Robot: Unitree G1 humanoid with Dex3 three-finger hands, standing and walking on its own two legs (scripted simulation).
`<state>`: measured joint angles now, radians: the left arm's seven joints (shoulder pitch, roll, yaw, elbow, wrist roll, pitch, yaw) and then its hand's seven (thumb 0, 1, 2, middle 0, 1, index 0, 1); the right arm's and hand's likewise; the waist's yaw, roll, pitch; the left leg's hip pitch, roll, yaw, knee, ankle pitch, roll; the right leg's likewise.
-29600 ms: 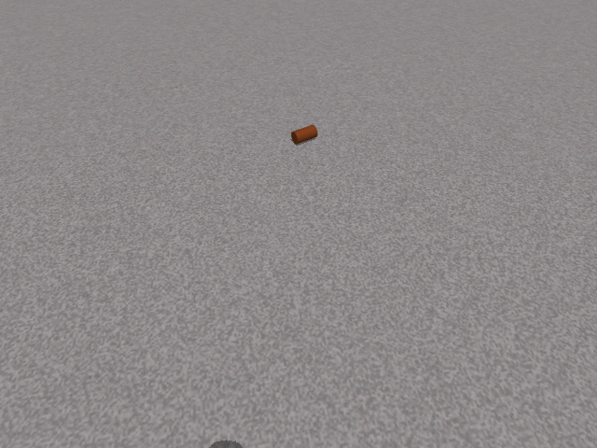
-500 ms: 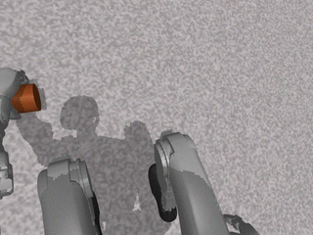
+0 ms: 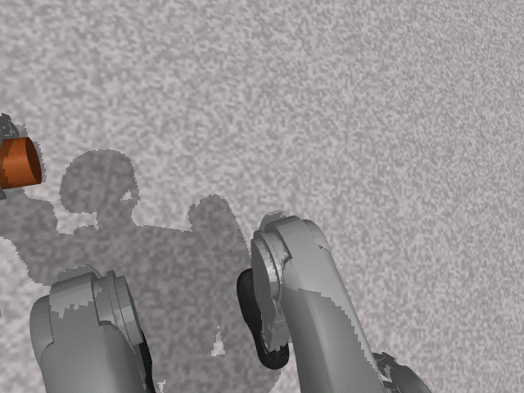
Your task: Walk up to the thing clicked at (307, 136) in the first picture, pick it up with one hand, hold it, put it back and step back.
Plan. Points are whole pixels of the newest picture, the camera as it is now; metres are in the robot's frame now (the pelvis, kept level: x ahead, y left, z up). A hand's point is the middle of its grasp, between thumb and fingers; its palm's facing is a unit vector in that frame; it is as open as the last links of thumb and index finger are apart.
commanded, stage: rest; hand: left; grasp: from above
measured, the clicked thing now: out of the picture +0.48 +0.30 -0.24
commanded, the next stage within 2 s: open in 0.76 s
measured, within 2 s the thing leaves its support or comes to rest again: rests again in 1.32 s
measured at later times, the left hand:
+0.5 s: hand out of the picture +0.48 +0.28 -0.25, palm faces -0.49 -0.07 -0.87, open 9.8 cm
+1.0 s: hand out of the picture +0.48 +0.28 -0.25, palm faces -0.49 -0.07 -0.87, open 9.8 cm
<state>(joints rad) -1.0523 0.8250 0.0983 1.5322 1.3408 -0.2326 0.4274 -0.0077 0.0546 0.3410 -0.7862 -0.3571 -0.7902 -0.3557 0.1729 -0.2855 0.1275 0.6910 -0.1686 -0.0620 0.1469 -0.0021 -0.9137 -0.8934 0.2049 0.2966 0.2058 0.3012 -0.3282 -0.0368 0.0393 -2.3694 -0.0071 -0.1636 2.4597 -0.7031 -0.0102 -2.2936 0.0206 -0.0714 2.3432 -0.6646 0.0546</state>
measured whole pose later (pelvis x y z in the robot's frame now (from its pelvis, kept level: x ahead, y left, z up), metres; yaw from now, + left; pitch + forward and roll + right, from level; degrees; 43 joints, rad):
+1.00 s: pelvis +0.00 +0.01 -0.01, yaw -4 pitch +30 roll -13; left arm -1.12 0.97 0.08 1.71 1.34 -0.24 0.52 -0.01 0.10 0.28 -0.79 -0.32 -0.79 -0.32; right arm 0.14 -0.33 0.26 0.65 -0.21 -0.16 0.19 0.00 -0.90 -0.89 0.21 0.30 0.21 0.30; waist -0.39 -0.10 0.14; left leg -2.36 0.00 -0.23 2.53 -0.72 0.00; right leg -2.27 0.05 -0.12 2.36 -0.65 0.06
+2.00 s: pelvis +0.00 +0.01 -0.01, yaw -4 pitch +30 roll -14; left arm -1.11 0.98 0.05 1.68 1.32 -0.24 0.51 0.00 -0.45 0.97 -0.12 -0.99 -0.12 -0.99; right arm 0.14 -0.33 0.27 0.63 -0.21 -0.15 0.19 0.00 -0.90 -0.89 0.21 0.30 0.21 0.30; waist -0.39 -0.10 0.13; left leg -2.36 0.00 -0.24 2.52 -0.72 -0.01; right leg -2.26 0.05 -0.13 2.34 -0.64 0.06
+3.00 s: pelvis -0.02 +0.00 +0.02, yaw +1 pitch +33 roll -9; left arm -1.12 0.84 0.05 1.52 1.28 -0.22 0.33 0.00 -0.30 0.92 -0.24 -0.82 -0.23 -0.83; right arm 0.20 -0.30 0.16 0.64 -0.15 0.00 0.10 0.00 -0.90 -0.89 0.20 0.30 0.21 0.30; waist -0.33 -0.02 0.02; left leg -2.34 -0.01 -0.15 2.39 -0.63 0.00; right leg -2.26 0.01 -0.06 2.28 -0.61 0.04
